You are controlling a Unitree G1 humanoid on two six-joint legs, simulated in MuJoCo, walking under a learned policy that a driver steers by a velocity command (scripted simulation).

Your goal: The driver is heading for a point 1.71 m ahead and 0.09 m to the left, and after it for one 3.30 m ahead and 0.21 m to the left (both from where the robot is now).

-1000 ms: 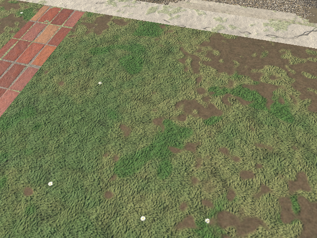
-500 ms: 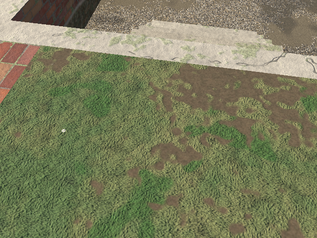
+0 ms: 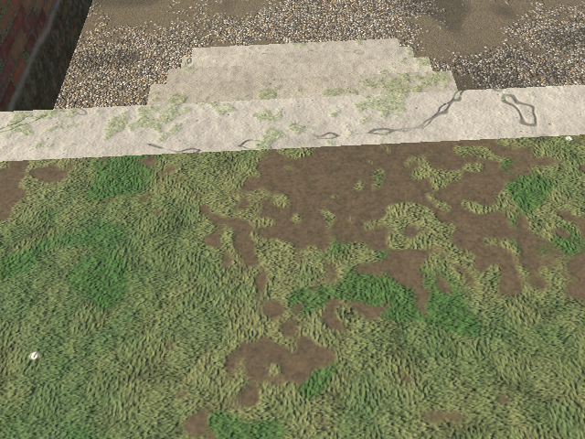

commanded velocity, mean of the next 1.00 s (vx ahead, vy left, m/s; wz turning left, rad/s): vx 0.09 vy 0.00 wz -0.19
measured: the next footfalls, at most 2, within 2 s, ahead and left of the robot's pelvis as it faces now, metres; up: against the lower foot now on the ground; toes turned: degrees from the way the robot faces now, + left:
left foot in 0.20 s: +0.27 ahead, +0.11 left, +0.00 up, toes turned -10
right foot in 0.58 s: +0.14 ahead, -0.07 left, +0.00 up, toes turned -7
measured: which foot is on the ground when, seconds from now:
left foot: up 0.00-0.18, down 0.20-1.00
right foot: down 0.00-0.20, up 0.22-0.56, down 0.58-1.00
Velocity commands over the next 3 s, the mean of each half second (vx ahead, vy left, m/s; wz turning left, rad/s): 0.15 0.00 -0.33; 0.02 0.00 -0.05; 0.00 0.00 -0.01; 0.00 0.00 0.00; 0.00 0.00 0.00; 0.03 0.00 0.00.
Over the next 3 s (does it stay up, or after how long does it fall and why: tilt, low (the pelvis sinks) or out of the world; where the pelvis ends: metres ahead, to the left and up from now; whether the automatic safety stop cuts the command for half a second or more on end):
stays up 0.20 -0.01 -0.01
